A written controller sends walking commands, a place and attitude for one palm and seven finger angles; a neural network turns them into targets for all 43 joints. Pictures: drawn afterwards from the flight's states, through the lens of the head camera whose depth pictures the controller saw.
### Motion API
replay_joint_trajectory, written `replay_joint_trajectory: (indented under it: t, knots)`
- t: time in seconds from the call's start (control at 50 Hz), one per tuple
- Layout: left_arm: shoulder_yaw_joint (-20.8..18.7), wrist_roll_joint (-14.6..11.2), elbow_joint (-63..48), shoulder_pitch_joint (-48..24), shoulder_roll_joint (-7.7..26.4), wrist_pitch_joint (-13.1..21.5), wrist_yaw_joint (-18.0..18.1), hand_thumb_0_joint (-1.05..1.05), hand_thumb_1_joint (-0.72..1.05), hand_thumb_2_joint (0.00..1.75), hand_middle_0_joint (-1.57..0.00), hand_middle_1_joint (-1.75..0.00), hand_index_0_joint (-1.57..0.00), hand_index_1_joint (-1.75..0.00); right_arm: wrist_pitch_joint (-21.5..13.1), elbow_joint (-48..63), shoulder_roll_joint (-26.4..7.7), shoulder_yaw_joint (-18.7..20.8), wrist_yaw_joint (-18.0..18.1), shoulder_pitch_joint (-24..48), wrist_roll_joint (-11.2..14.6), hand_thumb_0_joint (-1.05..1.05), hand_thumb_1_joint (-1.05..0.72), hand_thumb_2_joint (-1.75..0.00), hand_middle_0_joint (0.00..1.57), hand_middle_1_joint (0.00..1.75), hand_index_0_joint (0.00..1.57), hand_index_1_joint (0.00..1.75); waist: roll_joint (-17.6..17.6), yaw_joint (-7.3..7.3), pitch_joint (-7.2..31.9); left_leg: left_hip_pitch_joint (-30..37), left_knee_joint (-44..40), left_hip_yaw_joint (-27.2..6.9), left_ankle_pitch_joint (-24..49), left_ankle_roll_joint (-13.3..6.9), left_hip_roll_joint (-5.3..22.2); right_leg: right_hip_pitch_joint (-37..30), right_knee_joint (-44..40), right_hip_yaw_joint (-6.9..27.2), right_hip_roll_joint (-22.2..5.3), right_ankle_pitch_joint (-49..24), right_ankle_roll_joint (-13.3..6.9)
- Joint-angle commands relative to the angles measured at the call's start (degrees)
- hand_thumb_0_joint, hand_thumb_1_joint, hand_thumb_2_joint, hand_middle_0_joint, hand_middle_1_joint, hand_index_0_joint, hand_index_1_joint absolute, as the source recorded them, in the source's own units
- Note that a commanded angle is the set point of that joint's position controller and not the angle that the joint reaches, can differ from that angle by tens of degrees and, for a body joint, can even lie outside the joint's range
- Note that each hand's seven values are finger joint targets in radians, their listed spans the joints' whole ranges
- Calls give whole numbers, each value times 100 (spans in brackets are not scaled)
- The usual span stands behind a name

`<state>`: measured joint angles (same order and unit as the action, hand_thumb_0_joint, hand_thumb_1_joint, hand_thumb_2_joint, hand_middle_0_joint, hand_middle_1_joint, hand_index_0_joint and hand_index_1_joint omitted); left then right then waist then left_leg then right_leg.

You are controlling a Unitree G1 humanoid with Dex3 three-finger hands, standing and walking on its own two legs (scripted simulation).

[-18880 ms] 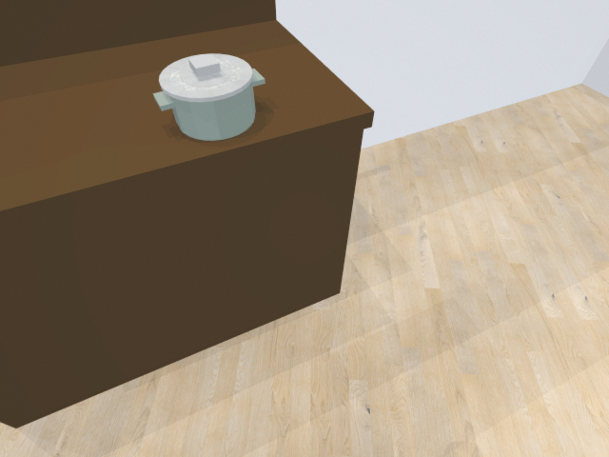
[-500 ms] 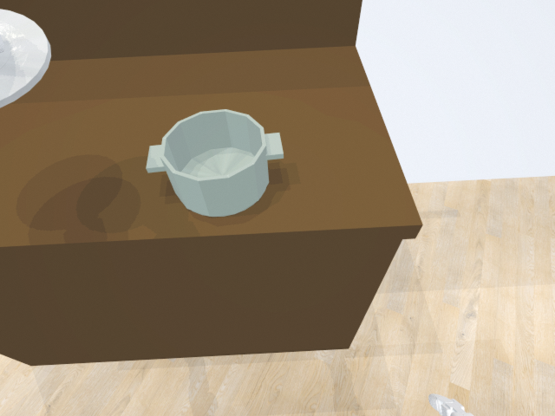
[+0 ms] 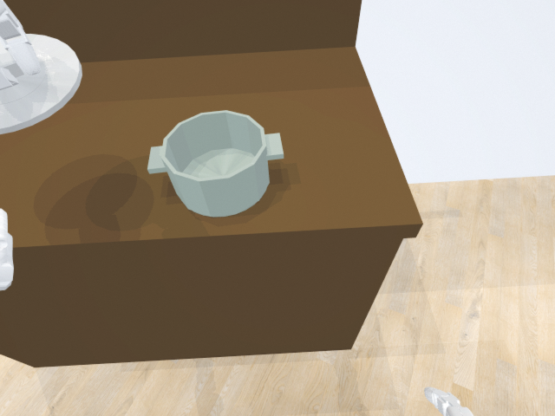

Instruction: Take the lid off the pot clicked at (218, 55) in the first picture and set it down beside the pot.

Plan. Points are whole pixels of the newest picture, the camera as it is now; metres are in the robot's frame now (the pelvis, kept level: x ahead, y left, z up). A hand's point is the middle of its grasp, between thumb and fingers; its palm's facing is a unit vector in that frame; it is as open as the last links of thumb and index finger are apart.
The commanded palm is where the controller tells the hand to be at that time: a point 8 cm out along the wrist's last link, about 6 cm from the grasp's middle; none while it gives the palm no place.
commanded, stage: lower the lid onto the table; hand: left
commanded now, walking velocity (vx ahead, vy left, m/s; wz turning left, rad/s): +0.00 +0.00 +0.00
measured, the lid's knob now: out of the picture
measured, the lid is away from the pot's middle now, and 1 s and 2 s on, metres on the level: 0.24 0.24 0.24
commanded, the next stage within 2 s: none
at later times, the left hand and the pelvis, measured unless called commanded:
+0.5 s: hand (10, 97) +0.44 +0.32 +0.25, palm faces -0.19 -0.13 -0.97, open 5.4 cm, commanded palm +0.43 +0.32 +0.31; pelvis +0.00 +0.00 +0.00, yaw +0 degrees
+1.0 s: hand (29, 118) +0.45 +0.33 +0.21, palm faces -0.27 -0.15 -0.95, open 5.4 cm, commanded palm +0.44 +0.33 +0.28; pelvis +0.00 +0.00 +0.00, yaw -1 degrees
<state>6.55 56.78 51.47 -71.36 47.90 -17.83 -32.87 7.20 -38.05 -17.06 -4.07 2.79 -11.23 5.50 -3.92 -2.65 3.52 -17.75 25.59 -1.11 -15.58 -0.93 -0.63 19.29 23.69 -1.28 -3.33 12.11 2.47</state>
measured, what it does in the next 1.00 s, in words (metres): stands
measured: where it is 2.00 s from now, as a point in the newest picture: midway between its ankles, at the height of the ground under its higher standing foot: outside the picture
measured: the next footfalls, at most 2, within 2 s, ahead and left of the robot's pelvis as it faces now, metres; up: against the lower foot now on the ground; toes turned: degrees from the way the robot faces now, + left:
none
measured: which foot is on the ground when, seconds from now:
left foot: down 0.00-1.00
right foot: down 0.00-1.00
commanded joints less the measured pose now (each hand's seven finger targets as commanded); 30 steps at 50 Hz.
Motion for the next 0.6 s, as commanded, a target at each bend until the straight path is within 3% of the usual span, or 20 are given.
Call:
replay_joint_trajectory:
  t: [0.0, 0.04, 0.1, 0.12, 0.14, 0.18, 0.24, 0.3, 0.32, 0.4, 0.42, 0.44, 0.46, 0.5, 0.52, 0.58]
  knots:
    - [-675, 178, -1018, -2747, 1985, 79, 360, 0, 60, 109, -74, -96, -107, -111, -200, 613, -883, 305, 74, 88, -30, 0, -90, -90, 20, 30, 20, 30, -166, 39, 2429, 1107, 106, 72, 3286, -222, -148, -1061, 81, -216, 361, -1918, -452]
    - [-420, 187, -966, -2906, 1647, 119, 328, 0, 60, 109, -74, -96, -107, -111, -174, 609, -804, 293, 75, 117, -1, 0, -90, -90, 20, 30, 20, 30, 1, -48, 2187, 969, 44, 109, 2925, -235, -144, -972, 54, -243, 348, -1757, -419]
    - [-466, 62, -1368, -2724, 1682, 148, 351, 0, 60, 109, -74, -96, -107, -111, -190, 662, -859, 331, 62, 141, -9, 0, -90, -90, 20, 30, 20, 30, -275, 3, 2439, 1203, 111, 75, 3321, -239, -129, -1005, 84, -217, 359, -1904, -446]
    - [-618, 139, -1278, -2745, 1811, 140, 366, 0, 60, 109, -74, -96, -107, -111, -191, 631, -803, 327, 71, 92, -17, 0, -90, -90, 20, 30, 20, 30, -163, 0, 2458, 1154, 121, 93, 3218, -248, -147, -1071, 85, -193, 366, -1869, -420]
    - [-539, 129, -1091, -2707, 1748, 144, 358, 0, 60, 109, -74, -96, -107, -111, -168, 602, -825, 316, 85, 107, 1, 0, -90, -90, 20, 30, 20, 30, -103, -49, 2204, 1043, 86, 105, 2991, -249, -147, -952, 58, -227, 371, -1775, -429]
    - [-490, 109, -940, -2701, 1684, 164, 350, 0, 60, 109, -74, -96, -107, -111, -168, 585, -828, 324, 109, 62, 1, 0, -90, -90, 20, 30, 20, 30, -27, -67, 2068, 980, 44, 119, 2729, -254, -160, -900, 22, -234, 381, -1647, -426]
    - [-723, 99, -1476, -2945, 1996, 269, 424, 0, 60, 109, -74, -96, -107, -111, -210, 623, -832, 341, 116, 86, -9, 0, -90, -90, 20, 30, 20, 30, -282, -16, 2536, 1162, 88, 82, 2972, -273, -176, -1083, 80, -186, 380, -1771, -442]
    - [-475, 8, -1228, -2634, 1674, 269, 405, 0, 60, 109, -74, -96, -107, -111, -229, 580, -870, 357, 117, 30, -2, 0, -90, -90, 20, 30, 20, 30, -338, -85, 2317, 1238, 134, 53, 3204, -242, -134, -866, 48, -235, 400, -1770, -457]
    - [-639, 61, -1296, -2636, 1816, 285, 421, 0, 60, 109, -74, -96, -107, -111, -224, 578, -820, 347, 101, 14, -7, 0, -90, -90, 20, 30, 20, 30, -283, -38, 2415, 1186, 125, 55, 3131, -239, -148, -976, 71, -207, 399, -1755, -433]
    - [-464, -17, -1027, -2377, 1602, 316, 410, 0, 60, 109, -74, -96, -107, -111, -194, 566, -880, 357, 109, 35, -2, 0, -90, -90, 20, 30, 20, 30, -191, -99, 2082, 1080, 108, 84, 2936, -236, -137, -811, 33, -255, 406, -1689, -456]
    - [-614, 58, -1031, -2460, 1803, 347, 433, 0, 60, 109, -74, -96, -107, -111, -180, 554, -845, 333, 111, 10, -5, 0, -90, -90, 20, 30, 20, 30, -152, -70, 2187, 1008, 90, 91, 2790, -234, -152, -913, 56, -229, 406, -1660, -437]
    - [-563, 53, -936, -2571, 1774, 378, 441, 0, 60, 109, -74, -96, -107, -111, -166, 542, -852, 328, 130, 53, 1, 0, -90, -90, 20, 30, 20, 30, -115, -107, 2065, 924, 61, 100, 2612, -239, -160, -861, 46, -252, 404, -1601, -449]
    - [-564, 46, -1050, -2700, 1782, 412, 445, 0, 60, 109, -74, -96, -107, -111, -171, 551, -843, 330, 138, 17, -1, 0, -90, -90, 20, 30, 20, 30, -118, -93, 2199, 977, 49, 86, 2709, -248, -162, -932, 58, -241, 402, -1667, -443]
    - [-459, -26, -1249, -2714, 1675, 448, 473, 0, 60, 109, -74, -96, -107, -111, -209, 579, -866, 352, 138, 67, -14, 0, -90, -90, 20, 30, 20, 30, -474, -117, 2359, 1217, 148, 63, 3095, -242, -152, -851, 87, -232, 412, -1784, -471]
    - [-590, 41, -1163, -2745, 1779, 449, 491, 0, 60, 109, -74, -96, -107, -111, -209, 530, -816, 354, 142, -29, -21, 0, -90, -90, 20, 30, 20, 30, -356, -121, 2440, 1217, 153, 48, 3055, -234, -147, -896, 84, -213, 423, -1735, -442]
    - [-602, 50, -785, -2502, 1756, 488, 477, 0, 60, 109, -74, -96, -107, -111, -184, 507, -836, 351, 155, -42, -16, 0, -90, -90, 20, 30, 20, 30, -123, -117, 2210, 1029, 116, 84, 2791, -245, -158, -869, 73, -243, 419, -1676, -435]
